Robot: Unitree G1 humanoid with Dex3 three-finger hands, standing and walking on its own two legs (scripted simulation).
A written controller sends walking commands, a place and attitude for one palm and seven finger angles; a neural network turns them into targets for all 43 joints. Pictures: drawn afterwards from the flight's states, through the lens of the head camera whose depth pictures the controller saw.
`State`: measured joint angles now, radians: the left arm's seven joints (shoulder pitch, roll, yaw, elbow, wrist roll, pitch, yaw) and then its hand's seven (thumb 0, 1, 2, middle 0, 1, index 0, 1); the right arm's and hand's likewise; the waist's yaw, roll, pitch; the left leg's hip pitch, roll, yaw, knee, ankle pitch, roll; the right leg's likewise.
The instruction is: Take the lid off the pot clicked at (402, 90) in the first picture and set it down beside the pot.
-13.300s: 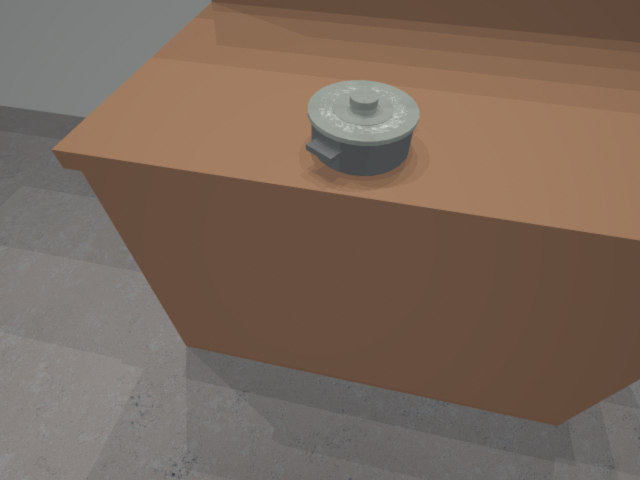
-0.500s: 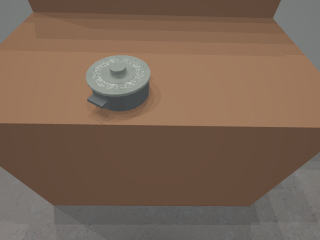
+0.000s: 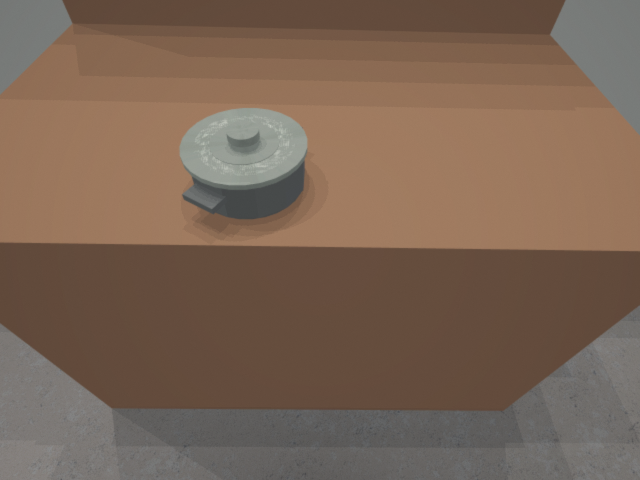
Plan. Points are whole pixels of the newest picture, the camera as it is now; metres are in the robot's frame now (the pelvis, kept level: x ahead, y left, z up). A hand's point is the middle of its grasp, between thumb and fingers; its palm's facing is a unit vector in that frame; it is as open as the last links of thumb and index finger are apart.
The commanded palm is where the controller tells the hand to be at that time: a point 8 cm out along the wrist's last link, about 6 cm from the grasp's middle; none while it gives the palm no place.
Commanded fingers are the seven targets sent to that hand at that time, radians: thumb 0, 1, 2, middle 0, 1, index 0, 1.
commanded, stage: look again from close up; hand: left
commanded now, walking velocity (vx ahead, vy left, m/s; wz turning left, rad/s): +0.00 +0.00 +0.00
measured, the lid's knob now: (243, 133) +0.52 +0.14 +0.15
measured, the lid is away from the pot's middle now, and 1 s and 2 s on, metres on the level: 0.00 0.00 0.00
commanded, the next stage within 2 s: none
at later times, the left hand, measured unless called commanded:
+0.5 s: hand out of the picture -0.01 +0.18 -0.19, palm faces +0.03 -0.99 -0.15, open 7.4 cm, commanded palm none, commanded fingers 0.00 0.90 0.90 -0.20 -0.30 -0.20 -0.30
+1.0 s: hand out of the picture -0.09 +0.21 -0.18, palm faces +0.03 -0.99 -0.16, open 7.4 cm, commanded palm none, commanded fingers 0.00 0.90 0.90 -0.20 -0.30 -0.20 -0.30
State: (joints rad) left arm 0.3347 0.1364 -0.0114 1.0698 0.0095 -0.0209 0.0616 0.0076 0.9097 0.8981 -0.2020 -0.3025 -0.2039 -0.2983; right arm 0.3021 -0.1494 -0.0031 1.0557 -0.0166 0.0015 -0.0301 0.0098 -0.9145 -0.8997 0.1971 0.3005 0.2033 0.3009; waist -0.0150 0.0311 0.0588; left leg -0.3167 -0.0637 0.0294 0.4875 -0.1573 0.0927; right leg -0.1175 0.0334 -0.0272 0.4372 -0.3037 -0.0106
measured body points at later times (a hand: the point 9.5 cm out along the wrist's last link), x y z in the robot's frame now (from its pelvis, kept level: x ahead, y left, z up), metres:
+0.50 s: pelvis +0.00 +0.02 +0.00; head +0.00 +0.05 +0.45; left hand -0.01 +0.24 -0.17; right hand +0.06 -0.21 -0.14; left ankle +0.06 +0.05 -0.74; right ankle -0.04 -0.12 -0.74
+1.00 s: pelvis -0.03 +0.04 +0.00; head -0.02 +0.07 +0.45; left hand -0.09 +0.26 -0.17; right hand +0.00 -0.20 -0.14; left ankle +0.06 +0.05 -0.74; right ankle -0.04 -0.12 -0.73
